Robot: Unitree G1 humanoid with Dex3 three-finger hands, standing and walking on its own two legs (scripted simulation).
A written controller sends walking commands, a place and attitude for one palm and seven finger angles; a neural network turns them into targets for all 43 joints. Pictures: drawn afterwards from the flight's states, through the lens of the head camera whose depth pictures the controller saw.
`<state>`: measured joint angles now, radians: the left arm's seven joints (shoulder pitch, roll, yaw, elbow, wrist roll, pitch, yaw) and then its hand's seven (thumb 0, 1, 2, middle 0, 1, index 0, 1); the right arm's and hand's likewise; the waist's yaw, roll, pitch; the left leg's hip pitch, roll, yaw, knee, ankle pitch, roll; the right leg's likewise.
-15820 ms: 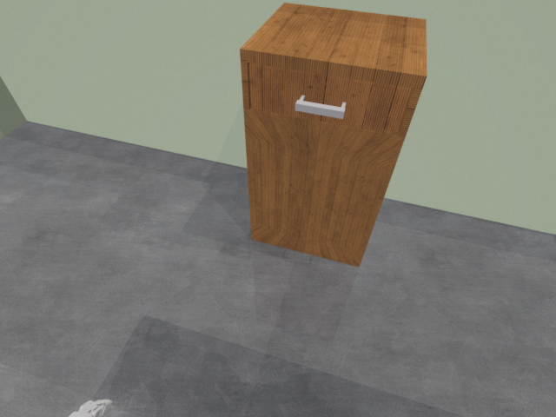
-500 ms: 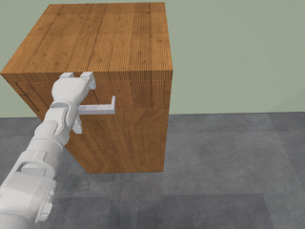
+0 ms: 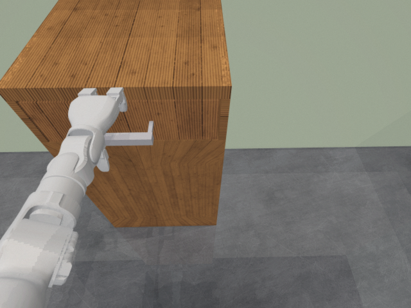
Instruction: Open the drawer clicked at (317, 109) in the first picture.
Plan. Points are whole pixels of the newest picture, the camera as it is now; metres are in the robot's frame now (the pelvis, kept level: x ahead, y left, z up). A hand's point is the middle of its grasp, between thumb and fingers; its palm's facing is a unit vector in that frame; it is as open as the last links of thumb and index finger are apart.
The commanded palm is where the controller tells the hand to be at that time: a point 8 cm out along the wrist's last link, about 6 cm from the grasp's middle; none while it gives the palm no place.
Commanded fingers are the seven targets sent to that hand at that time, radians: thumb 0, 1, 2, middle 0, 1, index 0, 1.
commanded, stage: move the hooked fingers above the handle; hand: left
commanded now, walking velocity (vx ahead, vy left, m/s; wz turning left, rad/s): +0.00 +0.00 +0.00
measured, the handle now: (125, 132) +0.51 +0.20 +0.01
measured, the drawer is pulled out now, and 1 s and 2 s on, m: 0.00 0.00 0.00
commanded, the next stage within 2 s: lower the fingers behind the handle in 0.24 s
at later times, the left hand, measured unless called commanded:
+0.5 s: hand (117, 135) +0.46 +0.20 +0.04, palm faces +0.00 -0.03 -1.00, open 13.6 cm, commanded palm +0.44 +0.23 +0.11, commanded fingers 0.00 -0.50 0.30 -0.30 -1.20 -0.30 -1.20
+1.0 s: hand (108, 145) +0.45 +0.22 +0.02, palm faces -0.06 +0.00 -1.00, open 13.8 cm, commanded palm +0.44 +0.22 +0.07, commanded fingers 0.00 -0.50 0.30 -0.30 -1.20 -0.30 -1.20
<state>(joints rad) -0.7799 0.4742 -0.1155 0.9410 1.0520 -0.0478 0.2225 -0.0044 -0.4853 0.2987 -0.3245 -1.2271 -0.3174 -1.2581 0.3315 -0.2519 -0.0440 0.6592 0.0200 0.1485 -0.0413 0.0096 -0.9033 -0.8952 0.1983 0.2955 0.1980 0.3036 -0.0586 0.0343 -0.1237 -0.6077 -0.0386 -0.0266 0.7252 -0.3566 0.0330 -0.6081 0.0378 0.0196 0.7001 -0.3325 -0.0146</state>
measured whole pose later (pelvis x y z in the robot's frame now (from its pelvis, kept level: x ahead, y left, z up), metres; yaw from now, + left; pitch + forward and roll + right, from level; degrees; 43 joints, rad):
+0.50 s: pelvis +0.00 +0.00 +0.00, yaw -1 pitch +15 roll +0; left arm -0.71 0.45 -0.06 0.94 1.09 -0.11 0.32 0.00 -0.48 0.30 -0.43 -1.23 -0.35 -1.24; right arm 0.31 -0.24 -0.04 0.68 0.01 0.13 -0.04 0.01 -0.90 -0.90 0.20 0.30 0.20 0.30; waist -0.08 0.04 -0.12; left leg -0.63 -0.03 -0.01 0.73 -0.36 0.03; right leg -0.64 0.05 0.04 0.71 -0.33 -0.02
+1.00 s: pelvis +0.00 -0.01 -0.01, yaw -1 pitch +17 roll -1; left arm -0.71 0.50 -0.05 0.98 1.08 -0.12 0.29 0.00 -0.48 0.30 -0.31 -1.22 -0.32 -1.20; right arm 0.34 -0.26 -0.06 0.68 0.01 0.12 -0.05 0.01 -0.90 -0.90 0.20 0.30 0.20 0.30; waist -0.08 0.04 -0.14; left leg -0.70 -0.02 -0.02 0.78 -0.38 0.02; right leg -0.70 0.06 0.02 0.75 -0.35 -0.03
